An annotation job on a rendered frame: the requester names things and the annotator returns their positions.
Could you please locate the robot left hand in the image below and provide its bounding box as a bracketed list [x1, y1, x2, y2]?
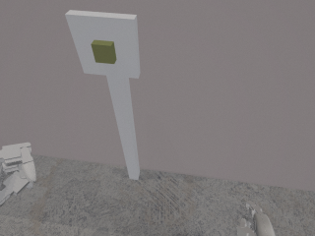
[0, 142, 36, 207]

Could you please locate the robot right hand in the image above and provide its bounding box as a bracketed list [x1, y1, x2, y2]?
[236, 198, 276, 236]

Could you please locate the button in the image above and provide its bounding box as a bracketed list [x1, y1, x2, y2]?
[91, 39, 117, 64]

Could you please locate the panel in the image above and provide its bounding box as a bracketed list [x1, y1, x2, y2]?
[65, 10, 141, 180]

